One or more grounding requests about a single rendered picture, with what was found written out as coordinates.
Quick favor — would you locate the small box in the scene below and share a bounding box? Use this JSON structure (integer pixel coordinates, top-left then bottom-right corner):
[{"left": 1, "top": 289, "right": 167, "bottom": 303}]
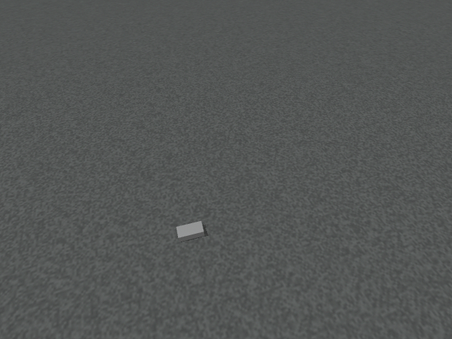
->
[{"left": 177, "top": 221, "right": 204, "bottom": 242}]

